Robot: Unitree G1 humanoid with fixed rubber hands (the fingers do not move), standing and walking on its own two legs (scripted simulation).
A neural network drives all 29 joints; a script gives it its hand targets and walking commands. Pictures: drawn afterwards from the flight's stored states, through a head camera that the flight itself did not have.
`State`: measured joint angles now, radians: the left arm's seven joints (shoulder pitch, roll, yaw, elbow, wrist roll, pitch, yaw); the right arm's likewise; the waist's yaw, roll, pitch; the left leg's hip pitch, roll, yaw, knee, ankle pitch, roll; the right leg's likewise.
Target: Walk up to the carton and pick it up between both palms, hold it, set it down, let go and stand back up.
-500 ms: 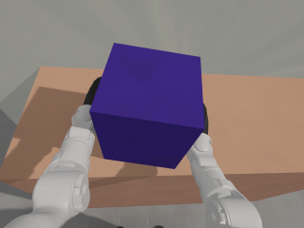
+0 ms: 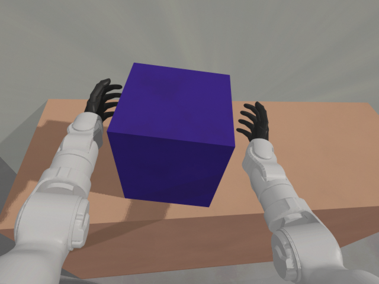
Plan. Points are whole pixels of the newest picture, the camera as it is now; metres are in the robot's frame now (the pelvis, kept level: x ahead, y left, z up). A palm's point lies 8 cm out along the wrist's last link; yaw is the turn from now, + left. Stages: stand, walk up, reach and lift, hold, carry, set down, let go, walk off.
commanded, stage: set down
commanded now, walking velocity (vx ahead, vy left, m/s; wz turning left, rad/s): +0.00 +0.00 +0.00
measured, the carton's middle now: (174, 140) +0.41 -0.02 +0.06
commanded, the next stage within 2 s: none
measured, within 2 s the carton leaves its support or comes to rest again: neither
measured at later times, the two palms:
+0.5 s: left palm (75, 78) +0.46 +0.16 +0.20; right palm (272, 109) +0.37 -0.20 +0.18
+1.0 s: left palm (62, 87) +0.44 +0.18 +0.20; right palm (278, 118) +0.35 -0.21 +0.18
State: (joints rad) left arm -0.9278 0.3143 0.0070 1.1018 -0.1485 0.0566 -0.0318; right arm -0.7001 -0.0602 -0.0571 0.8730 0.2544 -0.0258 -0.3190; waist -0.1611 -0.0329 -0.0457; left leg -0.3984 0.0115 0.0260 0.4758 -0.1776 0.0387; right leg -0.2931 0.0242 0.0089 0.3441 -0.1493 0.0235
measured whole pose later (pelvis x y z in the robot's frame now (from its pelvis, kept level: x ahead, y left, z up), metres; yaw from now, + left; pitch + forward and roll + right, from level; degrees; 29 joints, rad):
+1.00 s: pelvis -0.01 +0.00 +0.01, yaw +0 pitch -4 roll -2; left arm -0.90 0.50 0.04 0.70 -0.21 0.52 -0.15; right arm -0.68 -0.14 -0.02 0.42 0.39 0.45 -0.36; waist -0.17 -0.07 0.05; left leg -0.17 0.01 0.04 0.38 -0.14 0.04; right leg -0.08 0.02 0.02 0.26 -0.12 0.02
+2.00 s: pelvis +0.01 -0.01 +0.01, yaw -2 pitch -5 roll -1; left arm -0.13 0.45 0.11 -0.02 -0.27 0.46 -0.16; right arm 0.09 -0.08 0.00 -0.27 0.29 0.44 -0.35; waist -0.01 -0.06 0.11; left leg -0.12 0.01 0.07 0.38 -0.18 0.03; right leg -0.05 0.02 0.05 0.29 -0.15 0.01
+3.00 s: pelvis +0.02 -0.01 +0.00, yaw +0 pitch -6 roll -2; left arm 0.42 0.47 0.02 -0.04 -0.28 -0.07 -0.17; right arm 0.58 0.04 0.08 -0.14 0.12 -0.09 -0.28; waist 0.07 -0.05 0.16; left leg -0.11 0.01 0.04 0.44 -0.23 0.03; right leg -0.02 0.02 0.02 0.33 -0.21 0.01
